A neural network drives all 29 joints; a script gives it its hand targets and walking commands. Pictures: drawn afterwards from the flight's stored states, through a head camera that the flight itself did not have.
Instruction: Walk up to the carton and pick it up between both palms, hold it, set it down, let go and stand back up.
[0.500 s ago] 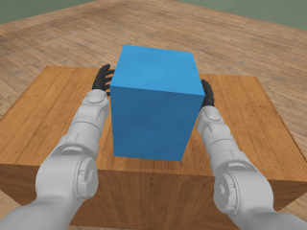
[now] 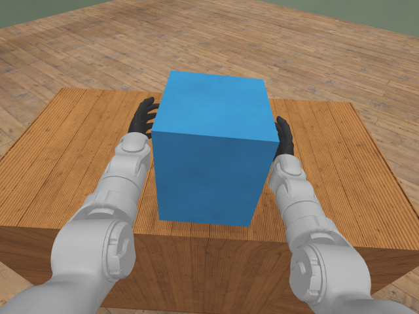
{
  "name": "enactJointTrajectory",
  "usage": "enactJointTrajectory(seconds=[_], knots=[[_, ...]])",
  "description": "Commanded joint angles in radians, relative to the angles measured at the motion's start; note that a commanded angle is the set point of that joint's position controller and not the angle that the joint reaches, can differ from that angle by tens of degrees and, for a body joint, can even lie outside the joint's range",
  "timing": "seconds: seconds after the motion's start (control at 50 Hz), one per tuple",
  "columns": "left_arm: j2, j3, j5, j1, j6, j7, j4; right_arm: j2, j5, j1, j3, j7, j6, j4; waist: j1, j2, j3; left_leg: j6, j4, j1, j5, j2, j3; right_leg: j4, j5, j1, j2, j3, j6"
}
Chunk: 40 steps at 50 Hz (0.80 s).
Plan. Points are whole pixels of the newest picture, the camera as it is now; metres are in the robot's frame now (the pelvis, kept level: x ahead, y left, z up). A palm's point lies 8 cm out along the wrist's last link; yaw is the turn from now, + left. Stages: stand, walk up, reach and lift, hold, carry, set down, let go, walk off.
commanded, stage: set down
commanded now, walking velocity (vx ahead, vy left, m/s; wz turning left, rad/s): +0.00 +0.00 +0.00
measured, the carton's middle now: (210, 150) +0.44 -0.02 +0.09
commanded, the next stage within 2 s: none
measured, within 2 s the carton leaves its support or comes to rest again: rests again in 0.52 s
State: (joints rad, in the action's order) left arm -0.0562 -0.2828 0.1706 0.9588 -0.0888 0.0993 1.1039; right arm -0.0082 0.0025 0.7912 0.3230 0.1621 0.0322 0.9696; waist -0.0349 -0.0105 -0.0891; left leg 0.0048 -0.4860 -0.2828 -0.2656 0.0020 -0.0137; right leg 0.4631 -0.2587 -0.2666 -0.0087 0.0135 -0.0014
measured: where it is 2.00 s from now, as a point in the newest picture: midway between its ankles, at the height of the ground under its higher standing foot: outside the picture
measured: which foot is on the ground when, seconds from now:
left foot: down 0.00-1.00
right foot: down 0.00-1.00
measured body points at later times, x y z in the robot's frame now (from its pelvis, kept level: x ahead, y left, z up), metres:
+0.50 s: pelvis +0.00 +0.00 +0.00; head +0.01 +0.00 +0.45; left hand +0.44 +0.12 +0.12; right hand +0.40 -0.17 +0.09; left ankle -0.01 +0.12 -0.74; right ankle -0.02 -0.12 -0.74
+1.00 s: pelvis +0.00 +0.00 +0.00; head +0.01 +0.00 +0.45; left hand +0.44 +0.13 +0.11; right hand +0.40 -0.17 +0.08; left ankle -0.01 +0.12 -0.74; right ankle -0.02 -0.12 -0.74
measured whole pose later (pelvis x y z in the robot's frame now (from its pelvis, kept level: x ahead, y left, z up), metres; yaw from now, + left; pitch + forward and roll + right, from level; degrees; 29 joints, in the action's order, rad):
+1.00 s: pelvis +0.00 +0.00 +0.00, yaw +0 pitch +4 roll +0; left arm -0.03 -0.38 0.30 0.90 0.04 0.04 1.12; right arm 0.09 0.26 0.71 0.53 0.07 -0.10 0.89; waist -0.03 -0.01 -0.05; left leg 0.00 -0.49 -0.28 -0.27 0.00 -0.01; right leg 0.46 -0.26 -0.27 -0.01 0.01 0.00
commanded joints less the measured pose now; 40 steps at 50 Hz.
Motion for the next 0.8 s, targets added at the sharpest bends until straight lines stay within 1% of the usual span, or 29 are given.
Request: enactJointTrajectory(seconds=[0.0, 0.02, 0.04, 0.06, 0.08, 0.1, 0.16, 0.18, 0.22, 0.24, 0.26, 0.3, 0.34, 0.36, 0.4, 0.42, 0.44, 0.5, 0.52, 0.54, 0.58, 0.6, 0.62, 0.66, 0.7, 0.72, 0.74, 0.76, 0.78], knots=[[0.580, 0.048, -0.001, 0.617, 0.079, -0.174, -0.035, 0.523, 0.162, 0.957, -0.141, -0.225, -0.091, -0.281, -0.032, 0.060, -0.568, 0.047, 0.093, 0.148, 0.389, -0.004, 0.035, -0.054, 0.634, 0.258, -0.028, -0.074, -0.052], [0.583, 0.085, -0.004, 0.651, 0.089, -0.169, -0.068, 0.528, 0.173, 0.946, -0.130, -0.230, -0.101, -0.275, -0.039, 0.029, -0.620, 0.058, 0.081, 0.165, 0.434, 0.001, 0.030, -0.051, 0.654, 0.239, -0.026, -0.073, -0.049], [0.594, 0.061, 0.008, 0.636, 0.088, -0.167, -0.034, 0.526, 0.182, 0.960, -0.124, -0.231, -0.105, -0.279, -0.031, 0.041, -0.607, 0.057, 0.073, 0.172, 0.441, 0.002, 0.029, -0.059, 0.618, 0.215, -0.031, -0.081, -0.046], [0.583, 0.076, -0.007, 0.671, 0.099, -0.165, -0.059, 0.520, 0.195, 0.960, -0.111, -0.236, -0.110, -0.287, -0.037, 0.039, -0.605, 0.059, 0.072, 0.171, 0.431, 0.007, 0.030, -0.061, 0.587, 0.197, -0.032, -0.083, -0.045], [0.581, 0.042, 0.013, 0.628, 0.096, -0.167, -0.020, 0.516, 0.201, 0.953, -0.114, -0.236, -0.108, -0.279, -0.029, 0.072, -0.589, 0.048, 0.085, 0.163, 0.393, 0.003, 0.040, -0.065, 0.570, 0.210, -0.029, -0.081, -0.044], [0.575, 0.030, 0.032, 0.615, 0.096, -0.172, -0.028, 0.523, 0.222, 0.926, -0.097, -0.240, -0.108, -0.261, -0.027, 0.063, -0.548, 0.048, 0.088, 0.155, 0.385, 0.004, 0.041, -0.062, 0.568, 0.217, -0.027, -0.083, -0.044], [0.579, 0.066, 0.014, 0.658, 0.123, -0.169, -0.063, 0.553, 0.240, 0.905, -0.102, -0.241, -0.128, -0.259, -0.029, 0.044, -0.617, 0.058, 0.071, 0.163, 0.437, 0.000, 0.048, -0.045, 0.644, 0.232, -0.022, -0.081, -0.051], [0.561, 0.043, 0.031, 0.612, 0.114, -0.170, -0.034, 0.553, 0.232, 0.915, -0.110, -0.240, -0.124, -0.275, -0.016, 0.057, -0.583, 0.050, 0.080, 0.129, 0.425, -0.005, 0.050, -0.045, 0.669, 0.255, -0.015, -0.071, -0.054], [0.596, 0.056, 0.025, 0.657, 0.138, -0.166, -0.052, 0.557, 0.247, 0.919, -0.101, -0.243, -0.146, -0.285, -0.036, 0.066, -0.644, 0.051, 0.083, 0.139, 0.416, 0.000, 0.047, -0.044, 0.633, 0.246, -0.023, -0.089, -0.049], [0.588, 0.056, 0.033, 0.637, 0.150, -0.162, -0.054, 0.579, 0.240, 0.936, -0.124, -0.247, -0.153, -0.297, -0.002, 0.048, -0.664, 0.049, 0.076, 0.131, 0.419, -0.005, 0.052, -0.044, 0.635, 0.245, -0.018, -0.078, -0.048], [0.570, 0.044, 0.029, 0.611, 0.137, -0.168, -0.016, 0.548, 0.245, 0.930, -0.097, -0.246, -0.153, -0.305, -0.010, 0.052, -0.607, 0.050, 0.075, 0.126, 0.406, 0.003, 0.046, -0.047, 0.605, 0.220, -0.018, -0.085, -0.046], [0.582, 0.056, 0.020, 0.627, 0.157, -0.169, -0.046, 0.567, 0.255, 0.908, -0.108, -0.247, -0.164, -0.305, -0.011, 0.070, -0.629, 0.050, 0.070, 0.130, 0.425, 0.006, 0.051, -0.034, 0.652, 0.231, -0.020, -0.084, -0.051], [0.580, 0.048, 0.047, 0.632, 0.165, -0.166, -0.076, 0.559, 0.262, 0.878, -0.091, -0.252, -0.162, -0.273, -0.012, 0.031, -0.598, 0.052, 0.077, 0.120, 0.409, 0.000, 0.050, -0.036, 0.620, 0.228, -0.017, -0.083, -0.053], [0.551, 0.028, 0.054, 0.636, 0.158, -0.168, -0.044, 0.529, 0.282, 0.853, -0.063, -0.252, -0.156, -0.251, -0.020, 0.042, -0.570, 0.053, 0.084, 0.143, 0.403, 0.006, 0.055, -0.047, 0.571, 0.208, -0.020, -0.092, -0.049], [0.553, -0.013, 0.086, 0.571, 0.143, -0.172, -0.010, 0.537, 0.302, 0.858, -0.065, -0.257, -0.160, -0.272, 0.001, 0.062, -0.543, 0.047, 0.096, 0.123, 0.368, 0.006, 0.059, -0.049, 0.560, 0.225, -0.017, -0.094, -0.054], [0.523, -0.021, 0.092, 0.568, 0.143, -0.173, -0.014, 0.521, 0.322, 0.804, -0.039, -0.254, -0.155, -0.246, -0.011, 0.073, -0.518, 0.040, 0.108, 0.113, 0.330, 0.007, 0.067, -0.054, 0.564, 0.230, -0.010, -0.090, -0.059], [0.530, -0.016, 0.096, 0.573, 0.155, -0.176, -0.039, 0.552, 0.310, 0.823, -0.066, -0.254, -0.167, -0.273, 0.008, 0.062, -0.532, 0.035, 0.103, 0.099, 0.332, -0.002, 0.074, -0.044, 0.587, 0.251, -0.007, -0.080, -0.061], [0.547, -0.001, 0.084, 0.581, 0.162, -0.171, -0.039, 0.542, 0.336, 0.823, -0.037, -0.260, -0.182, -0.263, -0.010, 0.061, -0.558, 0.044, 0.095, 0.126, 0.385, 0.007, 0.068, -0.052, 0.581, 0.216, -0.013, -0.095, -0.057], [0.548, 0.020, 0.084, 0.588, 0.170, -0.169, -0.052, 0.543, 0.341, 0.802, -0.032, -0.262, -0.187, -0.249, -0.020, 0.040, -0.559, 0.049, 0.092, 0.134, 0.401, 0.004, 0.066, -0.048, 0.604, 0.211, -0.010, -0.094, -0.058], [0.536, 0.019, 0.081, 0.606, 0.169, -0.169, -0.051, 0.535, 0.341, 0.800, -0.022, -0.259, -0.185, -0.248, -0.028, 0.056, -0.571, 0.046, 0.096, 0.129, 0.376, 0.009, 0.071, -0.052, 0.578, 0.214, -0.012, -0.098, -0.060], [0.543, 0.014, 0.080, 0.583, 0.192, -0.168, -0.041, 0.560, 0.343, 0.811, -0.055, -0.259, -0.202, -0.272, -0.004, 0.075, -0.598, 0.041, 0.085, 0.104, 0.390, 0.003, 0.083, -0.037, 0.629, 0.235, -0.008, -0.093, -0.064], [0.515, -0.005, 0.091, 0.556, 0.187, -0.168, -0.013, 0.549, 0.352, 0.791, -0.040, -0.259, -0.199, -0.261, -0.006, 0.076, -0.558, 0.036, 0.091, 0.097, 0.375, 0.003, 0.075, -0.039, 0.628, 0.241, -0.006, -0.092, -0.063], [0.500, -0.036, 0.112, 0.537, 0.186, -0.169, -0.019, 0.547, 0.366, 0.782, -0.045, -0.261, -0.200, -0.258, 0.017, 0.070, -0.545, 0.039, 0.096, 0.089, 0.370, -0.003, 0.089, -0.036, 0.617, 0.256, -0.008, -0.095, -0.065], [0.491, -0.062, 0.132, 0.504, 0.168, -0.187, 0.002, 0.539, 0.366, 0.740, -0.033, -0.260, -0.185, -0.231, 0.004, 0.085, -0.444, 0.026, 0.120, 0.070, 0.323, 0.000, 0.089, -0.043, 0.615, 0.267, 0.003, -0.087, -0.074], [0.506, -0.024, 0.121, 0.536, 0.183, -0.181, -0.040, 0.518, 0.387, 0.714, 0.004, -0.264, -0.201, -0.208, -0.033, 0.053, -0.511, 0.045, 0.114, 0.120, 0.356, 0.007, 0.084, -0.049, 0.570, 0.215, -0.004, -0.108, -0.061], [0.510, -0.010, 0.120, 0.557, 0.183, -0.181, -0.049, 0.530, 0.393, 0.706, 0.008, -0.263, -0.198, -0.196, -0.028, 0.040, -0.495, 0.044, 0.108, 0.125, 0.371, 0.010, 0.076, -0.059, 0.554, 0.189, -0.004, -0.106, -0.063], [0.497, -0.007, 0.124, 0.563, 0.177, -0.176, -0.035, 0.506, 0.396, 0.713, 0.034, -0.260, -0.200, -0.198, -0.043, 0.026, -0.477, 0.051, 0.112, 0.146, 0.359, 0.010, 0.078, -0.072, 0.507, 0.178, -0.009, -0.111, -0.057], [0.480, -0.053, 0.147, 0.533, 0.173, -0.177, -0.018, 0.521, 0.407, 0.707, 0.020, -0.262, -0.198, -0.210, -0.010, 0.055, -0.433, 0.036, 0.122, 0.112, 0.314, 0.005, 0.091, -0.073, 0.492, 0.202, -0.005, -0.107, -0.064], [0.472, -0.051, 0.129, 0.538, 0.176, -0.177, -0.021, 0.514, 0.404, 0.740, 0.015, -0.262, -0.203, -0.250, -0.003, 0.067, -0.484, 0.029, 0.125, 0.099, 0.288, 0.001, 0.092, -0.065, 0.514, 0.209, -0.002, -0.105, -0.071]])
